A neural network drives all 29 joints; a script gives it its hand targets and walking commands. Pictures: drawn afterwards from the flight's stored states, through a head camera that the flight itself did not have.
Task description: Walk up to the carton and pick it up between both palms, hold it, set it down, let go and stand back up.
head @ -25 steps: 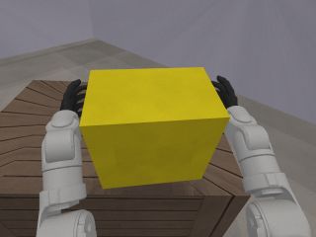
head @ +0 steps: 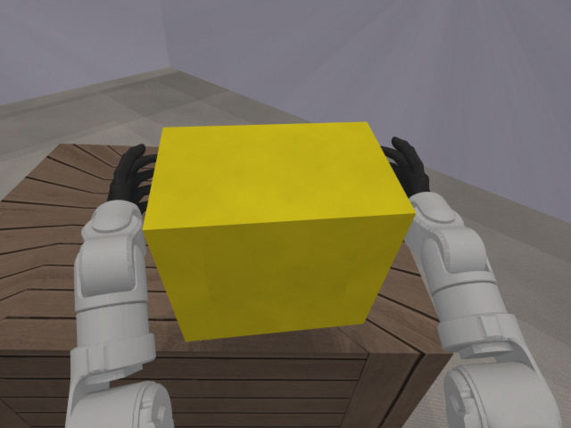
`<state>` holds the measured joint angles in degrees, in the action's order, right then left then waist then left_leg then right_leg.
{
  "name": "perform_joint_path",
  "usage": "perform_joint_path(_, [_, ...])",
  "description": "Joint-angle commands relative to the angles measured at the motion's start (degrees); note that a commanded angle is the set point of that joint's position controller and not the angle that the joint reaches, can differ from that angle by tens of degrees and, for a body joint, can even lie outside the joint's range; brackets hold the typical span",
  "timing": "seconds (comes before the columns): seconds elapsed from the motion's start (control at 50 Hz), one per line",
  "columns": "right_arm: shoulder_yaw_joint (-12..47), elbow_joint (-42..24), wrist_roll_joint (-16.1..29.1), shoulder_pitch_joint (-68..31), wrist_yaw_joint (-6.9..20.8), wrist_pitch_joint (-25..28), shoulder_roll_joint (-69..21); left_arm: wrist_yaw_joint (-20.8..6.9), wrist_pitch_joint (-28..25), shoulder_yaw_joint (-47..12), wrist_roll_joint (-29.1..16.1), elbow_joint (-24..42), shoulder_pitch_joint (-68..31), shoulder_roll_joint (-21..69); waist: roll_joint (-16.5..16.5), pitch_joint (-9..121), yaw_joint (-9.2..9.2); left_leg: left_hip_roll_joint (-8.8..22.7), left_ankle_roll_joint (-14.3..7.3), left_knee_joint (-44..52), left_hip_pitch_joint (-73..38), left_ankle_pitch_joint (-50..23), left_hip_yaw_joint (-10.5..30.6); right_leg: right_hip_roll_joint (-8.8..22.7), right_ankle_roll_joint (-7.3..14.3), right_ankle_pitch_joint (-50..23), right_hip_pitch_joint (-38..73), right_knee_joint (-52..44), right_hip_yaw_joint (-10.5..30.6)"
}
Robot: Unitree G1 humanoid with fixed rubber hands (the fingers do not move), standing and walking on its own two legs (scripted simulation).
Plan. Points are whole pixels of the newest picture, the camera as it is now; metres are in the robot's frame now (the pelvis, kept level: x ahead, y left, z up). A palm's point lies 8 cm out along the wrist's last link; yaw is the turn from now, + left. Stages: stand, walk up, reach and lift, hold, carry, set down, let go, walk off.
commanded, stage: hold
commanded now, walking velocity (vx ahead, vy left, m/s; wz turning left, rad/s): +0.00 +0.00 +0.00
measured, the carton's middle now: (273, 235) +0.37 +0.00 +0.14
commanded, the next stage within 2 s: none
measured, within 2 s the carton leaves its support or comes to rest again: neither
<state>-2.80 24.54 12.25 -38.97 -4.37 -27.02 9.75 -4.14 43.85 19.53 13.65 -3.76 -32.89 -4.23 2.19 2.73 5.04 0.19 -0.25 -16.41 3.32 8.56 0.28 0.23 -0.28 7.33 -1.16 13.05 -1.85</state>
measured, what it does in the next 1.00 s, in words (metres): stands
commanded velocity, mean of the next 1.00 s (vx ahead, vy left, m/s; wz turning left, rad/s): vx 0.00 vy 0.00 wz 0.00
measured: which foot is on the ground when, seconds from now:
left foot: down 0.00-1.00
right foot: down 0.00-1.00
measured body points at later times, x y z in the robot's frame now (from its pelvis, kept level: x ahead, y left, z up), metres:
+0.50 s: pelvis +0.00 +0.00 +0.00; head -0.06 +0.02 +0.45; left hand +0.37 +0.19 +0.22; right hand +0.36 -0.19 +0.22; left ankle +0.01 +0.11 -0.75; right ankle +0.00 -0.12 -0.75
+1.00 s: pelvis -0.01 +0.00 +0.00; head -0.06 +0.02 +0.45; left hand +0.37 +0.19 +0.21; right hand +0.37 -0.18 +0.22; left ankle +0.01 +0.11 -0.75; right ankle +0.00 -0.12 -0.75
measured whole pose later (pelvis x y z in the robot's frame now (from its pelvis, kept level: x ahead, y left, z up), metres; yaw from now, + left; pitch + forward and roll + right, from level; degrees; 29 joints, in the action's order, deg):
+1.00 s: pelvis -0.01 +0.00 +0.00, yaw +0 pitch -5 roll -1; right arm -3.7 29.6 11.3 -41.4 -4.2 -24.1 9.6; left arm -4.4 41.4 20.2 14.5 -9.4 -36.7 -4.8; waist 2.5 3.0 5.2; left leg 0.0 -0.3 -16.4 3.3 7.9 0.6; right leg 0.3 -0.3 6.9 -1.0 13.2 -1.8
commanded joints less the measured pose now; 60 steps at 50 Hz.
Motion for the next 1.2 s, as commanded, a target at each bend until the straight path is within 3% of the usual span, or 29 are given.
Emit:
perform_joint_path(0.0, [17.2, -14.8, 5.6, -36.3, 5.7, 2.3, -28.3, -9.2, -2.8, -24.3, -9.8, 7.0, -33.8, 23.7, -2.8, 17.9, 0.04, -2.6, 1.9, 1.3, -1.6, -10.8, -1.6, -2.5, 0.0, -11.7, 7.1, 0.8, 0.1])
perform_joint_path(0.28, [16.5, -14.3, 5.4, -36.2, 6.2, 2.4, -27.5, -9.1, -2.7, -24.8, -9.9, 7.0, -33.9, 24.3, -3.6, 17.4, 0.38, -2.3, 2.3, 1.3, -2.1, -10.8, -1.4, -2.6, 0.5, -9.8, 6.0, 0.5, -0.1])
perform_joint_path(0.3, [17.4, -17.8, 7.0, -35.4, 6.3, 3.5, -28.9, -8.8, -3.6, -27.8, -12.1, 12.6, -37.0, 25.8, -5.1, 21.9, 2.04, -2.2, 4.1, -1.1, -6.5, -18.8, -1.2, -3.6, 0.1, -16.1, 7.0, 2.1, -1.1])
perform_joint_path(0.34, [17.9, -18.7, 8.0, -35.2, 6.1, 3.3, -27.1, -8.3, -3.7, -28.0, -12.3, 12.7, -36.2, 25.2, -5.8, 22.2, 1.79, -2.6, 4.7, -2.4, -8.3, -21.4, -0.9, -3.9, 0.1, -16.2, 5.7, 1.6, -1.1])
perform_joint_path(0.42, [16.8, -12.5, 5.6, -34.1, 6.0, 2.1, -25.3, -9.6, -2.3, -22.6, -7.7, 4.5, -31.8, 23.0, -2.9, 14.1, 0.11, -2.3, 2.7, 0.7, -3.3, -12.6, -1.6, -2.8, -0.2, -10.3, 5.5, 0.0, -0.6])
perform_joint_path(0.48, [16.7, -11.1, 5.1, -36.4, 6.4, 2.4, -26.5, -10.4, -2.0, -21.8, -7.2, 3.6, -33.6, 23.2, -2.4, 12.4, -1.06, -2.0, 1.6, 2.7, -0.3, -7.1, -1.8, -2.4, 0.3, -5.5, 5.1, -0.7, -0.2])
perform_joint_path(0.6, [16.7, -14.2, 5.7, -41.4, 7.0, 4.7, -29.7, -9.1, -4.4, -24.7, -10.4, 4.2, -39.6, 25.4, -2.6, 19.6, -0.29, -2.5, 1.2, 1.1, -3.2, -8.9, -2.0, -2.7, -0.2, -7.1, 3.7, 0.0, -0.5])
perform_joint_path(0.74, [14.5, -6.9, 2.4, -40.5, 7.1, 4.7, -29.9, -9.8, -4.4, -21.5, -8.0, -2.2, -38.8, 24.9, -1.4, 15.4, -0.44, -2.4, -0.3, 3.5, 0.1, -1.5, -2.4, -1.8, -0.2, -0.9, 3.3, -1.1, -0.1])
perform_joint_path(0.9, [15.9, -10.1, 4.8, -40.3, 6.3, 5.5, -29.9, -9.7, -5.5, -23.3, -9.2, 0.8, -38.9, 25.8, -2.8, 19.4, 0.67, -2.9, 1.4, 0.5, -3.9, -11.7, -1.9, -2.7, -0.6, -10.0, 6.2, 0.3, -0.4])
perform_joint_path(1.18, [16.4, -13.2, 6.6, -37.2, 7.0, 4.7, -26.7, -8.5, -3.9, -25.5, -9.6, 6.8, -35.8, 25.5, -4.7, 17.6, 0.66, -2.0, 3.3, -0.3, -6.2, -15.9, -1.4, -3.5, 0.4, -9.4, 3.7, 0.2, -1.2])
